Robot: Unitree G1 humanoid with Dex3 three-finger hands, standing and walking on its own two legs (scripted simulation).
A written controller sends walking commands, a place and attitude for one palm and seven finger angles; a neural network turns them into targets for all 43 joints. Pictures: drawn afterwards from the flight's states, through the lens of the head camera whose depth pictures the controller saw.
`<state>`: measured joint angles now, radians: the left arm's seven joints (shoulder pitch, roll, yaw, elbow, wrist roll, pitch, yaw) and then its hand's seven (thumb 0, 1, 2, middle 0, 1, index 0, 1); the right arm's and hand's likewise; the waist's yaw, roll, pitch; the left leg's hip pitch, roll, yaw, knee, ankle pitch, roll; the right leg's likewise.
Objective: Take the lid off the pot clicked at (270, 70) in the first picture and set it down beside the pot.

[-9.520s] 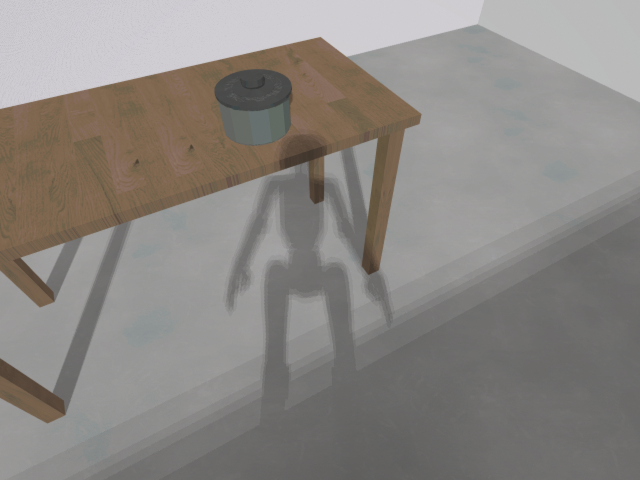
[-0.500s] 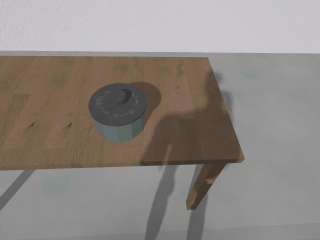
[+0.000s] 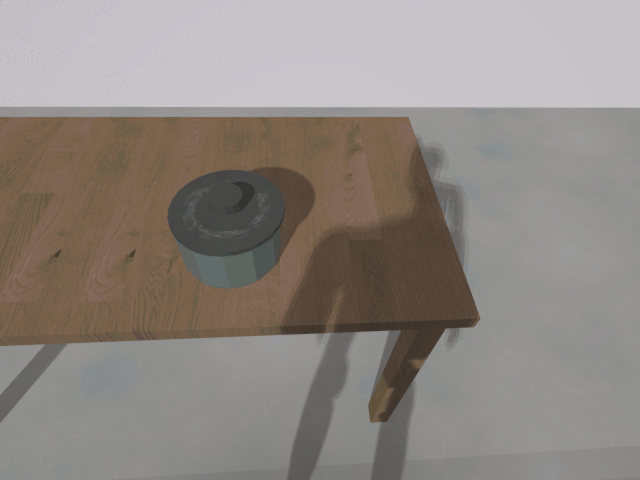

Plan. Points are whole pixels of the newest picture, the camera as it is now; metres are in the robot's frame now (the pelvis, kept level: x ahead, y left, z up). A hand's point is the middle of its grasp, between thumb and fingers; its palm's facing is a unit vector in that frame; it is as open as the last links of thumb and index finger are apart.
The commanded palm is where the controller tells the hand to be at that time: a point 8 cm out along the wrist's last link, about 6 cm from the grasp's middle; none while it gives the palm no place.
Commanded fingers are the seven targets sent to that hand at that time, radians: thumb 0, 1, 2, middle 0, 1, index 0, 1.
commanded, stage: look again from close up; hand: left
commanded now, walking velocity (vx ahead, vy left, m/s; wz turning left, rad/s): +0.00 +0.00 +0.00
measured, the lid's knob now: (225, 198) +0.48 +0.18 +0.05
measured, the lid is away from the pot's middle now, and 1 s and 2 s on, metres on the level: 0.00 0.00 0.00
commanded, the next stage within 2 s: lift the closed hand beside the body in 0.18 s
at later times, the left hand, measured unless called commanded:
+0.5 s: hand out of the picture +0.12 +0.20 -0.10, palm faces +0.11 -0.94 -0.33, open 6.4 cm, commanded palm +0.07 +0.24 -0.05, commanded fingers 0.00 0.90 0.90 -0.73 -0.88 -0.73 -0.88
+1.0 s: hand out of the picture +0.09 +0.22 -0.04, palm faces +0.26 -0.91 -0.34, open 3.0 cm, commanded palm +0.04 +0.26 +0.00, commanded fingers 0.00 0.90 0.90 -1.30 -1.50 -1.30 -1.50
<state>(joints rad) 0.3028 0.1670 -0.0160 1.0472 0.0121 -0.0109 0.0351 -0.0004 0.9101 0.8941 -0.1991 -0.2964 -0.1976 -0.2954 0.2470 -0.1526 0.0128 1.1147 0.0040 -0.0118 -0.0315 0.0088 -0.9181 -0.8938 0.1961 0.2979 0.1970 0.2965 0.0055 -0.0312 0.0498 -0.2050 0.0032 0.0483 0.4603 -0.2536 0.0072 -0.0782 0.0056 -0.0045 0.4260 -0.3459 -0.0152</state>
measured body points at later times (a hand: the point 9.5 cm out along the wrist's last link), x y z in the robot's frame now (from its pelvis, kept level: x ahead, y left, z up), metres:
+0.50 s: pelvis -0.03 +0.00 +0.00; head +0.00 -0.02 +0.45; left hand +0.11 +0.24 -0.07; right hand +0.10 -0.25 -0.13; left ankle -0.01 +0.11 -0.74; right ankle -0.07 -0.11 -0.74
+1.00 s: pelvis -0.02 -0.01 +0.00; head +0.00 -0.02 +0.45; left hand +0.07 +0.27 -0.01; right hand +0.16 -0.23 -0.10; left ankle -0.01 +0.11 -0.74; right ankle -0.07 -0.11 -0.74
